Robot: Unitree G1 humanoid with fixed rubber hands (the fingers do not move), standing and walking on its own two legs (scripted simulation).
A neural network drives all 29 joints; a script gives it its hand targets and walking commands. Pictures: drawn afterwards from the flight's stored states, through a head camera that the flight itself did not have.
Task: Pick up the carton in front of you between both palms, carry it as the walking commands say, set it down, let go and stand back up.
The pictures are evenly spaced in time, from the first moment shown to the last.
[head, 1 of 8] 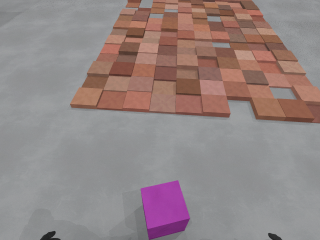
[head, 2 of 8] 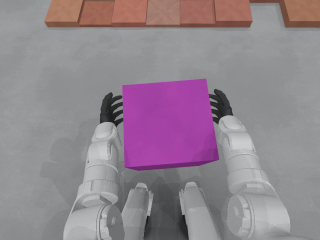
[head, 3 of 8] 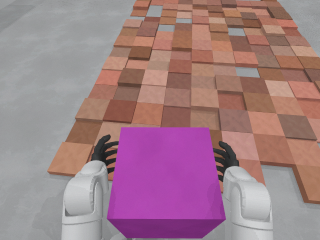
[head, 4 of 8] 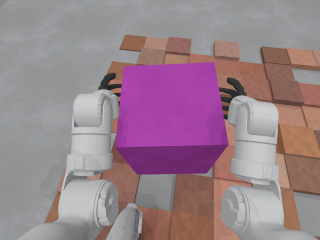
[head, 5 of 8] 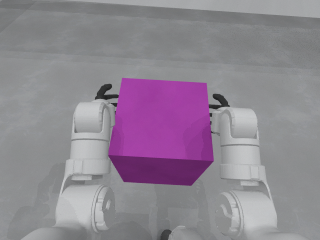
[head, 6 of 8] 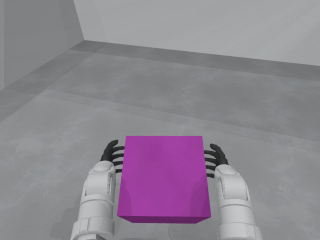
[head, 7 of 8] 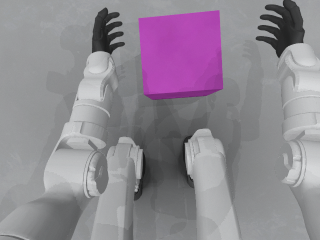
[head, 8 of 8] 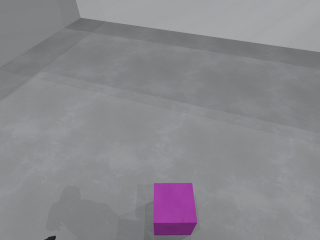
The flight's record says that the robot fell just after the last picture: no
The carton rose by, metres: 0.77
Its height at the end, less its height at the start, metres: +0.00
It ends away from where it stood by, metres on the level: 6.06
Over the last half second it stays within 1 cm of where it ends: yes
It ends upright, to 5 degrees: yes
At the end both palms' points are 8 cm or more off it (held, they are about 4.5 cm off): yes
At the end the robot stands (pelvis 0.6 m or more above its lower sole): yes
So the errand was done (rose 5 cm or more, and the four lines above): yes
